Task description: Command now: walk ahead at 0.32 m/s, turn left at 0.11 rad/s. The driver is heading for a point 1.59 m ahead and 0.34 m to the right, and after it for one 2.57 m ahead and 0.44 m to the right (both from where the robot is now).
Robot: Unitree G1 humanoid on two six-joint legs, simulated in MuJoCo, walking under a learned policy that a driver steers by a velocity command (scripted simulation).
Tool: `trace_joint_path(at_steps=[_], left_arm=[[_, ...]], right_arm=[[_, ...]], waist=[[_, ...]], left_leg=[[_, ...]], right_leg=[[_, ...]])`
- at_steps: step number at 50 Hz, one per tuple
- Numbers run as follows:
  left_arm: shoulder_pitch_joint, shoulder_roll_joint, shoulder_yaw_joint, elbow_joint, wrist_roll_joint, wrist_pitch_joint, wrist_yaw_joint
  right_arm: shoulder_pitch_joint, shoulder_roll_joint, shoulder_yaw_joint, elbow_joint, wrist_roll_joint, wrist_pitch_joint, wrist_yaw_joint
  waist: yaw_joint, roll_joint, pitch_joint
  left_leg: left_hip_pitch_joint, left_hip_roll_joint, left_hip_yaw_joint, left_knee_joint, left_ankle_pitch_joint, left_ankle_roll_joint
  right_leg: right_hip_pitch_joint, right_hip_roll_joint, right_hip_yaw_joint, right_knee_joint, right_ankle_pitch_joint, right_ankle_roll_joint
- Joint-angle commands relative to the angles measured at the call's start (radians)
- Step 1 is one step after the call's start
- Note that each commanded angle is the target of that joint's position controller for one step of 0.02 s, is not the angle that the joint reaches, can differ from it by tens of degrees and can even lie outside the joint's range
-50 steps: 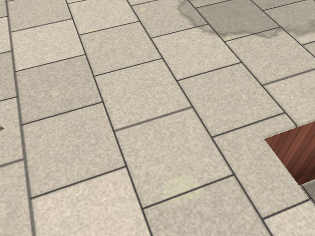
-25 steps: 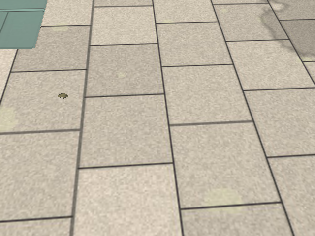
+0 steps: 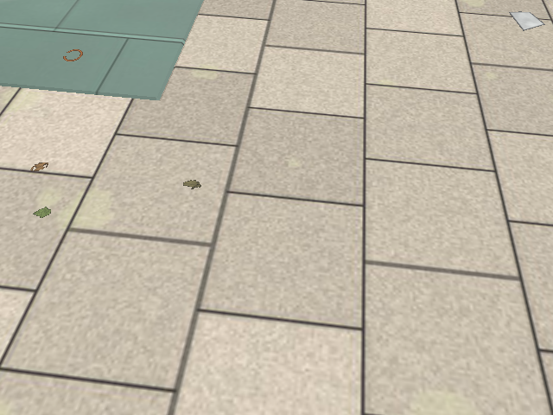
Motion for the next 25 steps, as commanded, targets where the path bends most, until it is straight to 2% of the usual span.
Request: trace_joint_path(at_steps=[1,3,4,8,10,12,14,16,17,18,19,20,21,22,23,24,25], left_arm=[[-0.193,0.153,0.038,-0.154,-0.024,-0.064,-0.006],[-0.156,0.139,0.04,-0.125,-0.007,-0.071,-0.016],[-0.162,0.125,0.038,-0.122,0.0,-0.076,-0.022],[-0.216,0.055,0.01,-0.129,0.004,-0.083,-0.043],[-0.273,0.044,0.0,-0.146,-0.001,-0.084,-0.051],[-0.311,0.054,-0.002,-0.161,-0.007,-0.084,-0.06],[-0.322,0.074,0.002,-0.172,-0.011,-0.085,-0.067],[-0.297,0.1,0.01,-0.171,-0.01,-0.087,-0.068],[-0.251,0.121,0.019,-0.163,-0.006,-0.086,-0.063],[-0.141,0.151,0.038,-0.134,-0.003,-0.083,-0.053],[0.024,0.189,0.057,-0.093,-0.004,-0.077,-0.041],[0.163,0.292,0.077,-0.076,0.023,-0.073,-0.031],[0.212,0.27,0.067,-0.052,0.015,-0.074,-0.042],[0.147,0.193,0.043,-0.053,0.005,-0.075,-0.038],[0.072,0.171,0.035,-0.059,0.002,-0.073,-0.034],[0.016,0.152,0.028,-0.063,0.009,-0.072,-0.033],[-0.021,0.131,0.022,-0.068,0.023,-0.075,-0.035]], right_arm=[[0.151,-0.191,-0.053,-0.011,-0.018,-0.051,-0.006],[0.109,-0.154,-0.039,-0.014,-0.002,-0.065,-0.007],[0.107,-0.145,-0.034,-0.014,-0.003,-0.066,-0.01],[0.124,-0.15,-0.035,-0.004,-0.005,-0.061,-0.013],[0.153,-0.171,-0.041,0.011,-0.001,-0.061,-0.014],[0.184,-0.19,-0.046,0.029,0.006,-0.062,-0.012],[0.191,-0.201,-0.05,0.043,0.014,-0.061,-0.012],[0.188,-0.214,-0.055,0.053,0.016,-0.056,-0.013],[0.18,-0.225,-0.058,0.054,0.013,-0.053,-0.014],[0.175,-0.223,-0.057,0.056,0.011,-0.047,-0.017],[0.184,-0.201,-0.046,0.052,0.001,-0.043,-0.021],[0.273,-0.103,-0.014,0.015,-0.012,-0.051,-0.018],[0.314,-0.055,0.003,0.028,0.002,-0.071,-0.015],[0.189,-0.165,-0.026,0.013,0.033,-0.082,-0.007],[0.104,-0.187,-0.031,-0.013,0.041,-0.09,-0.004],[0.063,-0.174,-0.028,-0.017,0.026,-0.093,-0.007],[0.067,-0.161,-0.031,-0.011,0.012,-0.089,-0.007]], waist=[[-0.098,0.189,0.121],[-0.073,0.181,0.134],[-0.068,0.164,0.132],[-0.081,0.139,0.104],[-0.101,0.141,0.117],[-0.108,0.139,0.134],[-0.094,0.14,0.148],[-0.064,0.145,0.128],[-0.032,0.155,0.086],[0.032,0.148,0.003],[0.107,0.137,-0.115],[0.105,-0.073,-0.305],[0.09,-0.255,-0.427],[0.103,-0.166,-0.249],[0.079,-0.102,-0.111],[0.05,-0.031,-0.04],[0.014,-0.036,-0.003]], left_leg=[[0.266,0.381,-0.564,-0.325,-0.301,0.248],[0.281,0.316,-0.437,-0.344,-0.182,0.2],[0.266,0.29,-0.373,-0.353,-0.078,0.181],[0.174,0.213,-0.177,-0.36,0.195,0.16],[0.123,0.21,-0.139,-0.362,0.227,0.156],[0.109,0.235,-0.139,-0.366,0.224,0.157],[0.145,0.269,-0.144,-0.353,0.251,0.146],[0.201,0.289,-0.139,-0.303,0.389,0.127],[0.219,0.282,-0.121,-0.231,0.577,0.114],[0.208,0.248,-0.081,-0.082,0.77,0.092],[0.103,0.203,-0.046,0.128,0.79,0.06],[-0.244,0.095,-0.009,0.534,0.421,-0.005],[-0.416,-0.038,-0.123,0.744,-0.253,-0.027],[-0.532,0.027,-0.147,0.833,-0.22,-0.017],[-0.56,0.079,-0.101,0.811,-0.125,-0.002],[-0.528,0.119,-0.077,0.762,-0.045,-0.002],[-0.477,0.15,-0.078,0.713,0.015,-0.003]], right_leg=[[-0.568,-0.036,0.041,0.328,-0.071,-0.012],[-0.6,-0.064,0.037,0.335,0.07,-0.017],[-0.579,-0.073,0.033,0.313,0.137,-0.012],[-0.432,-0.044,-0.029,0.119,0.34,0.033],[-0.351,-0.023,-0.044,0.002,0.406,0.038],[-0.298,-0.009,-0.047,-0.063,0.43,0.027],[-0.284,-0.008,-0.031,-0.112,0.418,-0.001],[-0.234,0.005,-0.036,-0.142,0.372,-0.032],[-0.155,0.031,-0.057,-0.148,0.344,-0.053],[0.005,0.062,-0.084,-0.16,0.335,-0.082],[0.259,0.039,-0.064,-0.135,0.34,-0.115],[0.668,-0.235,0.323,-0.132,0.227,-0.245],[0.754,-0.357,0.734,-0.345,-0.045,-0.318],[0.629,-0.327,0.669,-0.407,-0.143,-0.265],[0.479,-0.299,0.532,-0.421,-0.081,-0.235],[0.342,-0.259,0.428,-0.44,0.037,-0.224],[0.24,-0.217,0.346,-0.466,0.131,-0.217]])
Velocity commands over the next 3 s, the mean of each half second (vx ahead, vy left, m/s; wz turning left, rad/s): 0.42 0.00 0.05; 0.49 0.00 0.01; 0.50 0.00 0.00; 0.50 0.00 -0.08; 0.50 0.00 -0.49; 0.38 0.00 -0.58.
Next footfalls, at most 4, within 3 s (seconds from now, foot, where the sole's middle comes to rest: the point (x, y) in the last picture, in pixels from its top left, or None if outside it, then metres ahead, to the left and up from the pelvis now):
0.38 right None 0.33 -0.14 -0.77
0.92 left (248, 365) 0.64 0.09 -0.77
1.44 right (337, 271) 0.93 -0.15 -0.77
1.98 left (260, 193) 1.24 0.08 -0.77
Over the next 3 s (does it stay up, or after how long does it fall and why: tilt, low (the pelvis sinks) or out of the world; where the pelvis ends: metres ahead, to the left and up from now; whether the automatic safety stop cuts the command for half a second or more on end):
stays up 1.57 -0.19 -0.02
